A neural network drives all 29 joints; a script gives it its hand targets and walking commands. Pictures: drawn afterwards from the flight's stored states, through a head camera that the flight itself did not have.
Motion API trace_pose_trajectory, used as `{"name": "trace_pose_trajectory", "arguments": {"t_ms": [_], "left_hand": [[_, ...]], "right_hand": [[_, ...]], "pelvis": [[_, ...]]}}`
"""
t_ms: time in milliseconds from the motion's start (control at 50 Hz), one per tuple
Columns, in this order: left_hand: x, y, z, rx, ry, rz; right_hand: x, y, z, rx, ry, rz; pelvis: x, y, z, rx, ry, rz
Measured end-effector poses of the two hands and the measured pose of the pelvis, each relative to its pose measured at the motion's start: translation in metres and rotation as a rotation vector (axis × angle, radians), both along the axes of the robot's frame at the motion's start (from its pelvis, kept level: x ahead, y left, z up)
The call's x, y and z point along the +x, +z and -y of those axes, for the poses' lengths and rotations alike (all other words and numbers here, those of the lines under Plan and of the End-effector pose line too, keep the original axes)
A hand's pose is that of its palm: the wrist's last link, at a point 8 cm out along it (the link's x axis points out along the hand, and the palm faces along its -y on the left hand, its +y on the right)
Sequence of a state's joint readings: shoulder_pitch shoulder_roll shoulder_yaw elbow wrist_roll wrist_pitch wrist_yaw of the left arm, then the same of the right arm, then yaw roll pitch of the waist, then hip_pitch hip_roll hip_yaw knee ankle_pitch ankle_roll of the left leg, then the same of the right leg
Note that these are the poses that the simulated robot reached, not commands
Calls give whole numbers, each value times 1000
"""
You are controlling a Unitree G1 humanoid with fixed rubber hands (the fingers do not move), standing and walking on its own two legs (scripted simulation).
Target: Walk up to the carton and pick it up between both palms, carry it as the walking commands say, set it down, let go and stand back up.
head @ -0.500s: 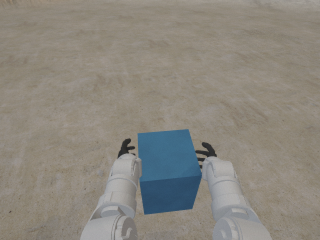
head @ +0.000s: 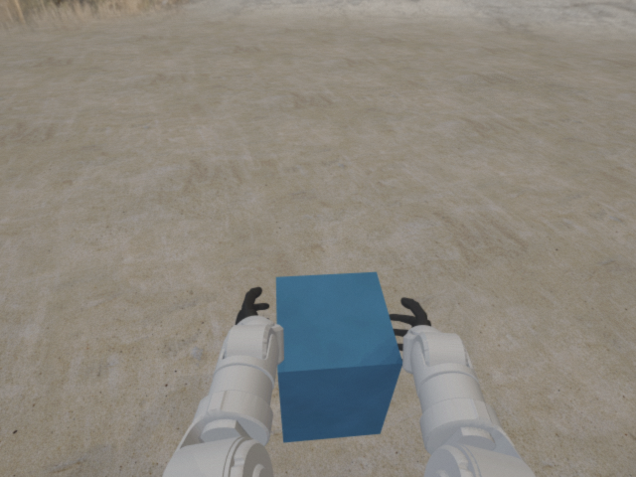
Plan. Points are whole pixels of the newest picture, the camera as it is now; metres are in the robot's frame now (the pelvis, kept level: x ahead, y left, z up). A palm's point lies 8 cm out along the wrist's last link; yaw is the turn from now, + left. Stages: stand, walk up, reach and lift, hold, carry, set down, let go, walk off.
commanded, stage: hold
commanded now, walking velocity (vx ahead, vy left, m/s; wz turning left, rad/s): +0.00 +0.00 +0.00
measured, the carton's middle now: (329, 357) +0.34 +0.01 -0.05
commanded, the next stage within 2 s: carry in 0.82 s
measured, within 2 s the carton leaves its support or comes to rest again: neither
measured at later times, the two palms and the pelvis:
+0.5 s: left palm (252, 335) +0.30 +0.12 +0.04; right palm (420, 353) +0.29 -0.11 +0.03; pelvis +0.00 +0.00 +0.00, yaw +0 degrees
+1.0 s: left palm (249, 332) +0.31 +0.13 +0.05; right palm (418, 341) +0.31 -0.11 +0.04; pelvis -0.01 +0.00 +0.01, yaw +0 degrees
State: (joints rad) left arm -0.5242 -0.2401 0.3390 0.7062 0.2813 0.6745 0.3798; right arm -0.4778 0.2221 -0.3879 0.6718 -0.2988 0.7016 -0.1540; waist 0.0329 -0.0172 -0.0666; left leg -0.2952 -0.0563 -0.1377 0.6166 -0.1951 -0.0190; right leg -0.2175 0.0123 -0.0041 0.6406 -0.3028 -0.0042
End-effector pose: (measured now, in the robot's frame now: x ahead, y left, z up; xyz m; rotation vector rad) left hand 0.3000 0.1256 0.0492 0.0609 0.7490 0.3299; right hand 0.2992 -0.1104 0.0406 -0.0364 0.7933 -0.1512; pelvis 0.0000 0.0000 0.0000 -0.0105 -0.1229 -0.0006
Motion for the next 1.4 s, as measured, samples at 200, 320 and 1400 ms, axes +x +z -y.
{"name": "trace_pose_trajectory", "arguments": {"t_ms": [200, 320, 1400], "left_hand": [[8, 22, -5, -44, 31, 102], [10, 52, -4, 26, 17, 167], [174, 77, -1, -113, -48, 173]], "right_hand": [[9, 25, -6, -45, 29, 100], [9, 38, -6, 18, 22, 163], [177, 85, 8, 45, -58, 195]], "pelvis": [[3, 0, -2, -3, 0, -1], [4, 0, -3, -4, 0, 1], [149, 10, 3, -15, -10, -275]]}}
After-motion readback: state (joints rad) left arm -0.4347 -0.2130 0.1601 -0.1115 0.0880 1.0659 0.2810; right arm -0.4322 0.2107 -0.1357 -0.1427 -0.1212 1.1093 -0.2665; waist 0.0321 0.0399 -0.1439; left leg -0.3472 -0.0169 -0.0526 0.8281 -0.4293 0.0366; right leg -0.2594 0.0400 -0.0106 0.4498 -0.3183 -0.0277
